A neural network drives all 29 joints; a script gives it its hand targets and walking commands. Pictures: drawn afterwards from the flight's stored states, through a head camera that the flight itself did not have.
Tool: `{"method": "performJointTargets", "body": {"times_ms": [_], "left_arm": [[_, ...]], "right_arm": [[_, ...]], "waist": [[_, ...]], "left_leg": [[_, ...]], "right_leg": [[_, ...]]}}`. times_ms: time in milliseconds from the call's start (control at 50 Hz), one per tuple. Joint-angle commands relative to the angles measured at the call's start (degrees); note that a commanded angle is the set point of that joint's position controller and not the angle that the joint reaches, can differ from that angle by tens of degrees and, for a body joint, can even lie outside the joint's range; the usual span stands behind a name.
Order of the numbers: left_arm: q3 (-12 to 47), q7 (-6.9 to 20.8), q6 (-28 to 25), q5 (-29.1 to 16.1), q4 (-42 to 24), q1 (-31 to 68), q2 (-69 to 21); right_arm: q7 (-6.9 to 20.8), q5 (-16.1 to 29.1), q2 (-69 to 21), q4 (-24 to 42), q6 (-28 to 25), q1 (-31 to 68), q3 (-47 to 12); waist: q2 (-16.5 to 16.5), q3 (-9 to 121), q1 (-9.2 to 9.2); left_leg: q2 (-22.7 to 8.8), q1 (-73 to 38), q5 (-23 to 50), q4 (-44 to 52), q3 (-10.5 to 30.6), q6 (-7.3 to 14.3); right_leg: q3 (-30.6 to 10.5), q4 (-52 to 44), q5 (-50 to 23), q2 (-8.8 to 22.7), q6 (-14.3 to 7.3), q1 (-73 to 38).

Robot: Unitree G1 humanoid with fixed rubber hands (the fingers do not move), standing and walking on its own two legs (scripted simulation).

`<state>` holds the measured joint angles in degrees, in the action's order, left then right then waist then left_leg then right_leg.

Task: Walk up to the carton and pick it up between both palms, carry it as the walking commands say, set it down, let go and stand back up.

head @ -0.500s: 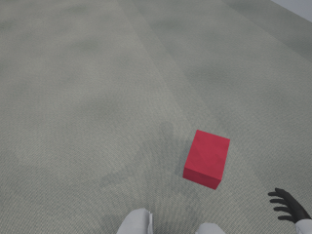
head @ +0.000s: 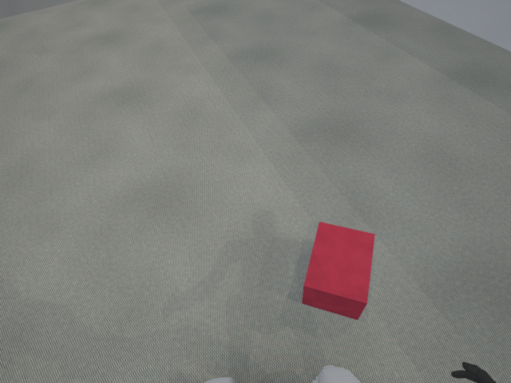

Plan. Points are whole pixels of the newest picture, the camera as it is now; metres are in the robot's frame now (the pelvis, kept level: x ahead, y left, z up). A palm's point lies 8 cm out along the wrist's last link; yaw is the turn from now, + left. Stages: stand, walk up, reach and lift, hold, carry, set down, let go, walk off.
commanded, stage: walk up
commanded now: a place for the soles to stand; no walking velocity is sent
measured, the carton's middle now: (337, 269) +0.57 -0.23 -0.65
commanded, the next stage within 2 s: none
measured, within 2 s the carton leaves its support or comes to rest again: neither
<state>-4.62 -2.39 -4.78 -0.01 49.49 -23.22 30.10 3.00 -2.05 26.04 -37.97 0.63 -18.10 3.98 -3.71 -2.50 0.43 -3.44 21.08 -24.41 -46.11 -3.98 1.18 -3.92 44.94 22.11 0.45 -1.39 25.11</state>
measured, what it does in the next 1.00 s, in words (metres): steps on the spot: left foot, then right foot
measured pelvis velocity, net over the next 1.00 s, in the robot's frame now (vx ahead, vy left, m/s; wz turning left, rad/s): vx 0.03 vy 0.05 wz -0.17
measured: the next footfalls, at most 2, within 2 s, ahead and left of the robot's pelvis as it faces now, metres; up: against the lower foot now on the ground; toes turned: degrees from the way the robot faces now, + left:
left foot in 0.30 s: +0.09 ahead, +0.14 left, +0.00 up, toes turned +0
right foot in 0.70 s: +0.12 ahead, -0.13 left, +0.00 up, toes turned +0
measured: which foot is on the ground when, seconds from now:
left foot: down 0.00-0.00, up 0.02-0.28, down 0.30-0.70, up 0.72-0.96, down 0.98-1.00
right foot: down 0.00-0.32, up 0.34-0.68, down 0.70-1.00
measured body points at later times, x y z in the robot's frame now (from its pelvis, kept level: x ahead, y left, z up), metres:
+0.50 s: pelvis +0.04 +0.04 +0.01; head +0.08 +0.04 +0.46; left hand +0.11 +0.41 -0.07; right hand +0.08 -0.30 -0.09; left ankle +0.05 +0.14 -0.71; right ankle +0.07 -0.15 -0.65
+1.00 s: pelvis +0.03 +0.05 +0.00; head +0.07 +0.02 +0.44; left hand +0.13 +0.40 -0.08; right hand +0.08 -0.30 -0.11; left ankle +0.04 +0.15 -0.71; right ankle +0.08 -0.12 -0.70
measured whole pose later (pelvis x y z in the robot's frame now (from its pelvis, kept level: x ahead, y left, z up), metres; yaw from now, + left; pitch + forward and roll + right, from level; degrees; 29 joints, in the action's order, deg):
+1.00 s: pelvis +0.03 +0.05 +0.00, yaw -10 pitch +0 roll -1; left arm -3.5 -3.4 -3.4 0.0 47.3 -21.9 27.5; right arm 1.5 -2.0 26.2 -44.0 2.3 -11.8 4.0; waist -4.1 -6.0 0.5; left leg -1.4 20.7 -26.3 -46.1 -3.6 1.5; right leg -9.9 43.9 16.8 -3.0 0.0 27.4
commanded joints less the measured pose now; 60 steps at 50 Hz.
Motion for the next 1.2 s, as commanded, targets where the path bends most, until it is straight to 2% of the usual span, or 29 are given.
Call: {"method": "performJointTargets", "body": {"times_ms": [0,20,80,160,240,260,280,300,320,340,380,420,540,580,620,640,660,680,700,780,840,920,940,960,980,1000,1040,1080,1180], "left_arm": [[-3.03,-1.72,-1.29,1.96,-4.07,-8.97,16.05],[-2.50,-2.09,-0.80,1.71,-4.19,-5.06,15.27],[-2.21,-1.92,-0.43,1.86,-4.56,-1.35,14.79],[-2.36,-1.20,0.25,2.48,-6.17,-0.35,13.67],[-1.89,-0.71,1.34,2.03,-6.69,1.99,12.68],[-1.37,-0.64,1.69,1.63,-7.29,3.59,10.78],[-0.18,-0.84,1.75,1.16,-7.59,1.48,5.57],[1.12,-1.37,1.13,0.62,-7.71,1.03,1.86],[0.53,-2.02,1.03,1.32,-6.41,-0.31,5.56],[-0.06,-2.03,1.33,1.40,-5.52,-0.18,7.98],[-0.26,-0.98,1.12,0.02,-5.10,0.03,7.45],[0.35,-0.63,1.04,-0.41,-5.25,-0.56,5.49],[0.40,-0.93,1.42,-0.46,-4.85,-2.29,4.04],[-0.02,-0.75,0.98,-0.48,-5.06,-2.93,4.50],[-1.06,-1.12,0.36,0.27,-3.16,-7.95,6.05],[-2.02,-1.58,0.04,0.77,-3.30,-10.30,8.15],[-3.10,-2.04,-0.29,1.33,-4.44,-9.63,12.37],[-2.96,-2.18,-0.46,1.85,-5.41,-7.26,14.52],[-2.16,-2.42,-0.24,1.64,-5.09,-4.27,13.34],[-1.95,-2.24,0.68,2.16,-6.55,1.95,12.83],[-2.31,-1.71,0.80,2.55,-6.61,1.17,12.70],[-1.70,-1.19,1.91,1.85,-7.67,3.84,11.20],[-1.25,-1.09,2.20,1.29,-7.74,3.86,9.18],[-0.20,-1.27,2.01,0.69,-8.37,2.95,4.88],[0.59,-1.83,1.37,0.40,-7.54,1.73,3.32],[0.00,-2.30,1.51,1.21,-6.70,2.12,6.32],[-0.62,-1.75,1.79,0.38,-5.21,1.51,8.07],[-0.05,-1.16,1.61,-0.28,-5.43,0.52,5.84],[0.24,-1.35,1.66,0.04,-5.31,-0.16,5.13]], "right_arm": [[-1.14,1.39,8.50,5.67,0.22,5.38,3.05],[-1.23,1.37,10.76,4.92,0.42,7.45,3.53],[-0.74,1.53,10.54,1.78,0.24,5.80,3.87],[-0.53,1.07,10.26,0.18,1.01,5.19,4.46],[-1.45,1.44,9.65,-1.23,-0.41,3.68,4.65],[-1.91,1.04,9.61,-2.60,-1.13,0.06,4.74],[-2.55,-0.17,12.54,-3.63,-2.01,-3.01,5.75],[-2.88,-0.18,16.46,-3.41,-2.18,-1.60,6.54],[-2.69,0.46,16.22,-2.39,-2.34,1.98,6.60],[-2.68,1.33,16.19,-2.04,-2.69,3.61,6.35],[-3.05,1.42,11.63,-3.32,-2.80,2.67,5.16],[-3.14,1.38,11.09,-4.10,-2.42,1.21,4.58],[-2.04,0.95,10.12,-0.89,-0.30,6.02,3.89],[-1.72,0.85,10.51,0.49,0.07,7.78,3.90],[-1.52,1.33,10.58,1.07,0.71,9.16,3.61],[-1.78,1.14,9.55,1.02,1.03,7.15,3.30],[-1.76,1.72,7.96,1.88,1.35,5.81,2.57],[-1.83,2.01,6.91,3.21,1.92,7.21,2.39],[-2.21,1.78,9.10,2.12,2.52,8.81,2.96],[-1.21,1.29,9.86,-1.13,2.37,6.93,3.98],[-1.11,1.04,10.13,-1.62,2.38,5.32,4.54],[-1.81,1.15,9.14,-3.58,0.80,2.58,4.51],[-2.27,0.61,9.55,-4.07,0.10,1.19,4.70],[-2.72,-0.69,12.76,-4.68,-0.60,-0.26,5.51],[-2.77,-0.35,15.31,-3.34,-0.59,3.80,5.88],[-2.46,0.26,15.69,-2.73,-0.94,7.31,5.91],[-2.54,1.10,12.49,-3.04,-1.29,8.31,5.02],[-2.83,0.90,10.67,-3.76,-1.08,5.28,4.28],[-2.29,0.62,10.93,-1.92,0.19,4.72,4.06]], "waist": [[14.83,-2.36,-1.97],[8.21,-8.38,-0.93],[12.73,-7.34,0.16],[14.25,-4.83,-0.28],[14.47,-0.39,1.09],[11.54,1.04,3.72],[-0.45,5.11,4.98],[-10.92,3.07,4.19],[-3.32,2.49,1.96],[-0.89,2.48,1.81],[-1.90,1.43,1.58],[-5.26,0.76,2.15],[-8.36,2.27,1.63],[-7.84,2.75,1.02],[-2.51,6.93,-2.41],[2.21,8.12,-3.75],[12.12,6.71,-3.92],[16.44,2.47,-1.70],[8.99,-1.56,-0.91],[11.60,-5.73,0.95],[12.91,-2.11,0.54],[11.93,1.79,2.46],[9.08,3.10,3.26],[-2.78,5.60,3.84],[-7.59,1.68,2.53],[-2.86,0.15,1.06],[-1.25,-0.53,0.48],[-5.29,0.32,1.55],[-7.49,1.65,2.93]], "left_leg": [[2.75,24.36,-14.41,-21.69,8.38,2.41],[0.69,23.20,-12.50,-20.87,10.75,2.57],[1.74,13.45,-11.67,-14.77,7.81,2.35],[3.47,8.31,-9.41,-8.40,6.05,1.45],[4.41,-2.23,-2.88,5.93,3.23,1.60],[4.29,-10.31,1.44,14.43,3.44,1.26],[-5.13,-18.06,-3.45,25.00,17.04,2.67],[-17.68,-23.97,0.09,29.29,30.60,3.08],[-21.11,-24.33,13.01,26.36,29.53,3.22],[-21.45,-21.91,16.28,24.82,27.98,3.29],[-14.77,-22.49,33.64,18.36,14.89,3.69],[-11.35,-20.97,44.07,16.39,8.43,3.18],[-10.74,-13.90,36.53,14.71,2.71,9.27],[-11.56,-11.44,31.57,12.20,2.31,10.63],[-10.08,-7.98,24.02,2.98,1.85,8.56],[-7.98,-5.18,21.59,-6.72,1.96,6.93],[-2.08,3.90,9.26,-15.92,2.75,3.82],[3.86,14.60,-12.19,-19.04,6.08,1.75],[1.27,13.28,-15.67,-18.91,10.68,1.72],[2.15,6.35,-13.00,-12.32,7.84,1.72],[3.61,4.31,-11.75,-7.95,7.16,1.61],[4.70,-5.88,-3.21,9.73,4.64,1.69],[2.29,-10.32,-2.25,18.26,7.79,2.25],[-8.66,-16.33,-5.64,25.69,20.29,5.01],[-16.82,-19.38,1.50,28.98,26.93,4.87],[-20.16,-18.46,11.86,26.33,27.36,5.74],[-15.81,-17.48,25.00,21.13,17.59,5.49],[-11.41,-21.13,40.26,15.85,9.97,5.37],[-11.06,-16.34,34.67,15.35,7.04,8.74]], "right_leg": [[-46.99,-26.30,7.16,16.21,-13.54,-13.10],[-43.40,-26.76,11.60,15.68,-14.15,-7.43],[-33.39,-23.01,7.57,9.41,-12.38,-1.35],[-30.65,-22.16,14.48,6.74,-11.42,-0.79],[-24.51,-13.06,-3.12,4.73,-10.05,-0.46],[-19.72,-6.12,-7.52,2.36,-7.81,3.32],[-12.53,8.29,-6.00,-2.28,-4.06,8.32],[-3.82,16.15,7.95,-8.53,-1.17,21.33],[-2.96,17.88,8.18,-3.78,-0.07,22.28],[-3.16,19.38,8.19,-1.47,0.80,20.95],[-0.25,17.15,3.89,-0.22,1.06,18.39],[0.85,14.58,2.01,-1.00,0.67,16.38],[7.30,6.90,-3.91,-0.29,0.93,8.76],[7.84,1.44,-5.75,-0.91,0.34,4.10],[7.19,-7.02,-9.50,-3.62,-1.12,-7.90],[0.39,-11.01,-4.73,-3.79,-2.19,-11.82],[-19.51,-17.13,-8.02,3.90,-6.15,-14.71],[-41.81,-22.43,-11.75,13.32,-11.81,-13.94],[-41.41,-23.10,-5.76,14.27,-13.74,-7.06],[-32.91,-22.10,3.82,8.16,-11.93,2.74],[-33.07,-21.57,8.43,7.07,-10.50,-1.06],[-26.54,-14.26,-1.30,4.22,-8.09,-0.32],[-21.37,-7.96,-4.94,1.93,-5.74,1.77],[-13.77,5.11,-3.95,-2.40,-2.50,7.97],[-3.79,9.37,6.54,-8.58,-1.19,18.77],[-3.27,13.27,9.02,-4.65,0.25,19.83],[-1.58,15.20,5.83,-1.95,0.96,16.71],[1.24,12.43,4.58,-2.48,1.13,16.33],[5.96,9.02,0.31,-1.97,0.96,10.83]]}}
